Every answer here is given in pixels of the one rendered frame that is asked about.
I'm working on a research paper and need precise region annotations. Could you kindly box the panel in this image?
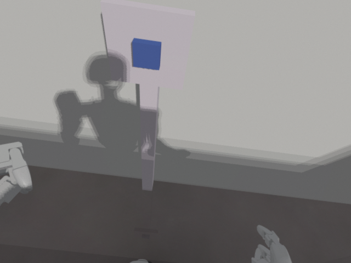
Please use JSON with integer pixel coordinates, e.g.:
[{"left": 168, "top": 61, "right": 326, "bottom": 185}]
[{"left": 100, "top": 0, "right": 195, "bottom": 191}]

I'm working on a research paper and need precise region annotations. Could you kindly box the button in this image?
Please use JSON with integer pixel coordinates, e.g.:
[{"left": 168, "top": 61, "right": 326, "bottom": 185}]
[{"left": 132, "top": 38, "right": 161, "bottom": 70}]

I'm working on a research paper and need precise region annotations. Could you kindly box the robot right hand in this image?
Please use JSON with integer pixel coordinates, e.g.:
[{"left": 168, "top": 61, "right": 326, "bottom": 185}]
[{"left": 251, "top": 225, "right": 292, "bottom": 263}]

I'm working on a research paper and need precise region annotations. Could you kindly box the robot left hand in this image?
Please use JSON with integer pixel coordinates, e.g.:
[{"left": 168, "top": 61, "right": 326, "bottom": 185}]
[{"left": 0, "top": 142, "right": 32, "bottom": 206}]

